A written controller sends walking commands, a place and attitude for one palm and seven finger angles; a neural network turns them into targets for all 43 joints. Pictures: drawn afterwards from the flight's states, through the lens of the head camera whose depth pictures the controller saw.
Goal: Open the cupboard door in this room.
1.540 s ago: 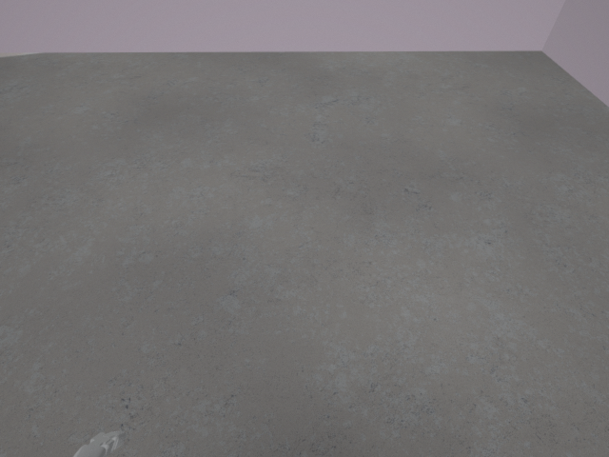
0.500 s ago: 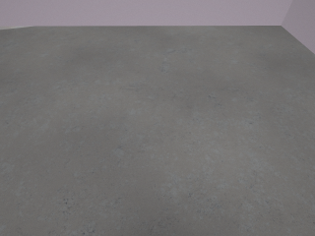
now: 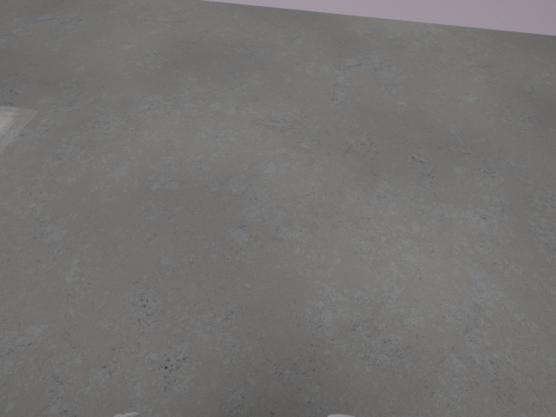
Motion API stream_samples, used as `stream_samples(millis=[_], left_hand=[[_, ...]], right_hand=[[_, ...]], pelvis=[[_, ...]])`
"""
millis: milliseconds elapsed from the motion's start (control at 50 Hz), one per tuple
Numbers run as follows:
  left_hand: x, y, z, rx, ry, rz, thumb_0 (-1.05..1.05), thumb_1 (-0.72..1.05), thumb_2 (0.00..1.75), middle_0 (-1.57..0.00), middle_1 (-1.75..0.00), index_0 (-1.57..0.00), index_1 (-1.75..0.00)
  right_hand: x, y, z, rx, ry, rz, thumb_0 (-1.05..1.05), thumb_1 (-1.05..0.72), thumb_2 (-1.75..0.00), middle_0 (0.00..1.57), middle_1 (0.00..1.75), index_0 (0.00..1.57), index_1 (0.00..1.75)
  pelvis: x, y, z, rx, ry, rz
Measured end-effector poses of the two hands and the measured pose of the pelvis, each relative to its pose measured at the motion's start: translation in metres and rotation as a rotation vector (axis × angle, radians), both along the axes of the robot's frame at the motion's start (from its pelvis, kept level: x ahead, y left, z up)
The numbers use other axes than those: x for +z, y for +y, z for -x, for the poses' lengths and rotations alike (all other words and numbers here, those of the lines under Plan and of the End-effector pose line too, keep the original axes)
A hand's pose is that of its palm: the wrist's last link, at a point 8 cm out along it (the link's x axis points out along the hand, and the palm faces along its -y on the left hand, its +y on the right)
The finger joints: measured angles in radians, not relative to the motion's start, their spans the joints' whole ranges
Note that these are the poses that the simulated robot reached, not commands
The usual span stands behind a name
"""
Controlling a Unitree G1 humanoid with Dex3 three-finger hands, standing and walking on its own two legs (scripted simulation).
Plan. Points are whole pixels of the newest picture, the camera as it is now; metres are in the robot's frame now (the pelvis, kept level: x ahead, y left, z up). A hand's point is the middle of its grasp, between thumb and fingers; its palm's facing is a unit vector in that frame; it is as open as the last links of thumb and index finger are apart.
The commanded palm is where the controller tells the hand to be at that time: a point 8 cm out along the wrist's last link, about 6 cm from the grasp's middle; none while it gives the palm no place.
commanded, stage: turn or walk to find it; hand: left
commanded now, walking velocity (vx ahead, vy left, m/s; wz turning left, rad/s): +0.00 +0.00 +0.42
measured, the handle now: out of the picture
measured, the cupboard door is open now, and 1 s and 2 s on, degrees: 0 0 0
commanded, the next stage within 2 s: none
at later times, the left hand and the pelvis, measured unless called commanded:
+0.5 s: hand out of the picture -0.04 +0.18 -0.17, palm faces +0.26 -0.94 -0.24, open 7.4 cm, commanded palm none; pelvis -0.03 -0.02 -0.01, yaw +15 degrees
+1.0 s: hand out of the picture -0.02 +0.21 -0.15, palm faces +0.43 -0.86 -0.28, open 7.4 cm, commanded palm none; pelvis -0.04 -0.02 -0.01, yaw +25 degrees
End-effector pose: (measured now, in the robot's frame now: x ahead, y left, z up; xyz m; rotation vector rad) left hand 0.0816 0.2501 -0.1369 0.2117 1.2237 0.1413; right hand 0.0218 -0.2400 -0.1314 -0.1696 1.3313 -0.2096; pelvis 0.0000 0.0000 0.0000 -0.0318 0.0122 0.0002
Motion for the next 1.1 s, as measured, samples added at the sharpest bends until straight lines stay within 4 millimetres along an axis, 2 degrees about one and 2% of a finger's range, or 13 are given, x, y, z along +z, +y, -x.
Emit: stream_samples(millis=[140,180,240,360,460,580,640,740,840,920,1000,1040,1100], left_hand=[[0.012,-0.014,0.018,0.058,-0.069,-0.044,0.01,0.91,0.9,-0.2,-0.3,-0.2,-0.3],[0.012,-0.02,0.031,0.075,-0.081,-0.065,0.01,0.91,0.9,-0.2,-0.3,-0.2,-0.3],[0.019,-0.027,0.056,0.119,-0.067,-0.071,0.01,0.91,0.9,-0.2,-0.3,-0.2,-0.3],[0.017,-0.036,0.096,0.189,-0.023,-0.053,0.01,0.91,0.9,-0.2,-0.3,-0.2,-0.3],[0.005,-0.035,0.128,0.255,0.02,-0.015,0.01,0.91,0.9,-0.2,-0.3,-0.2,-0.3],[-0.024,-0.013,0.175,0.358,0.099,0.031,0.01,0.91,0.9,-0.2,-0.3,-0.2,-0.3],[-0.026,-0.001,0.191,0.389,0.148,0.029,0.01,0.91,0.9,-0.2,-0.3,-0.2,-0.3],[-0.012,0.013,0.187,0.417,0.116,0.019,0.01,0.91,0.9,-0.2,-0.3,-0.2,-0.3],[0.001,0.02,0.167,0.431,0.029,-0.011,0.01,0.91,0.9,-0.2,-0.3,-0.19,-0.3],[0.01,0.016,0.147,0.433,-0.036,-0.039,0.01,0.91,0.9,-0.2,-0.3,-0.19,-0.3],[0.017,0.001,0.131,0.435,-0.099,-0.073,0.01,0.91,0.9,-0.2,-0.3,-0.2,-0.3],[0.019,-0.009,0.131,0.437,-0.119,-0.09,0.01,0.91,0.9,-0.2,-0.3,-0.2,-0.3],[0.025,-0.026,0.14,0.469,-0.12,-0.091,0.01,0.91,0.9,-0.2,-0.3,-0.2,-0.3]], right_hand=[[-0.013,-0.031,0.0,0.042,-0.012,-0.014,0.01,-0.91,-0.89,0.2,0.3,0.21,0.3],[-0.02,-0.042,-0.003,0.053,-0.021,-0.018,0.01,-0.91,-0.89,0.2,0.3,0.2,0.3],[-0.018,-0.053,-0.01,0.087,-0.025,-0.015,0.01,-0.91,-0.89,0.2,0.3,0.2,0.3],[-0.009,-0.06,-0.026,0.146,-0.034,-0.004,0.01,-0.91,-0.9,0.2,0.3,0.2,0.29],[-0.006,-0.043,-0.045,0.229,-0.012,0.013,0.01,-0.91,-0.9,0.2,0.3,0.2,0.29],[-0.007,0.005,-0.081,0.355,-0.075,0.032,0.01,-0.91,-0.9,0.2,0.3,0.2,0.29],[0.002,0.027,-0.091,0.387,-0.119,0.023,0.01,-0.91,-0.9,0.2,0.3,0.2,0.29],[0.01,0.048,-0.095,0.417,-0.146,0.006,0.0,-0.91,-0.89,0.2,0.3,0.2,0.3],[0.005,0.05,-0.09,0.436,-0.129,-0.022,0.0,-0.91,-0.89,0.2,0.3,0.2,0.3],[-0.005,0.039,-0.083,0.44,-0.096,-0.041,0.0,-0.91,-0.89,0.2,0.3,0.21,0.3],[-0.022,0.018,-0.081,0.442,-0.057,-0.061,0.01,-0.91,-0.89,0.2,0.3,0.21,0.3],[-0.03,0.007,-0.082,0.444,-0.041,-0.066,0.01,-0.91,-0.89,0.2,0.3,0.21,0.3],[-0.029,-0.005,-0.086,0.466,-0.007,-0.061,0.01,-0.91,-0.89,0.2,0.3,0.2,0.3]], pelvis=[[-0.006,-0.023,0.018,0.068,0.005,-0.023],[-0.01,-0.031,0.023,0.084,-0.003,-0.032],[-0.006,-0.036,0.026,0.123,-0.019,-0.039],[-0.001,-0.038,0.027,0.183,-0.024,-0.056],[-0.003,-0.029,0.031,0.239,-0.011,-0.054],[-0.018,-0.004,0.039,0.303,0.007,-0.04],[-0.014,0.002,0.041,0.303,0.003,-0.041],[-0.004,0.008,0.043,0.334,-0.003,-0.022],[-0.001,0.005,0.044,0.372,-0.005,-0.027],[-0.003,-0.005,0.043,0.405,-0.006,-0.039],[-0.009,-0.021,0.038,0.436,-0.001,-0.057],[-0.013,-0.029,0.037,0.457,-0.007,-0.053],[-0.008,-0.037,0.035,0.498,-0.01,-0.066]])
